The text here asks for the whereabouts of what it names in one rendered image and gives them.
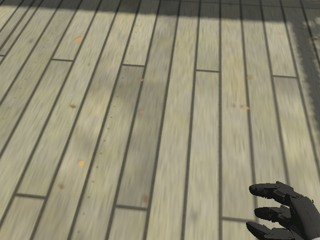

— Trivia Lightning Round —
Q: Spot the right robot hand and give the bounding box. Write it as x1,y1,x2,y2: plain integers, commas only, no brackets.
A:
246,181,320,240

